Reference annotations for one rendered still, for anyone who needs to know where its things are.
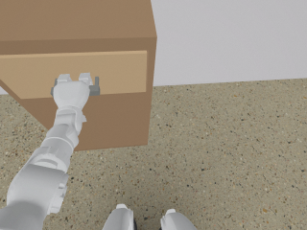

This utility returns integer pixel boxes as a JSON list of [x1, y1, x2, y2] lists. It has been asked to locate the left robot hand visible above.
[[53, 72, 93, 123]]

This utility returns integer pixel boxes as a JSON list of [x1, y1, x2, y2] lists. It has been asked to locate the handle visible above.
[[50, 77, 101, 98]]

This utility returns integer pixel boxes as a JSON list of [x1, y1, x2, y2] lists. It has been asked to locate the robot right thigh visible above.
[[160, 212, 197, 230]]

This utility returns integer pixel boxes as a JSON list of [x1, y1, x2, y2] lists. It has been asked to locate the left robot forearm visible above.
[[6, 105, 83, 205]]

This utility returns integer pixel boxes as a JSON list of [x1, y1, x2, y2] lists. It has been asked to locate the right robot shin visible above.
[[165, 209, 176, 217]]

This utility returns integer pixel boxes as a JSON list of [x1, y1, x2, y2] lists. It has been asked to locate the left robot upper arm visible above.
[[0, 164, 69, 230]]

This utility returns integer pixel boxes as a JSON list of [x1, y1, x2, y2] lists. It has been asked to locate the cabinet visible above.
[[0, 0, 157, 151]]

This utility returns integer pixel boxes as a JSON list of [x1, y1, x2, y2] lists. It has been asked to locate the drawer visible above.
[[0, 50, 148, 100]]

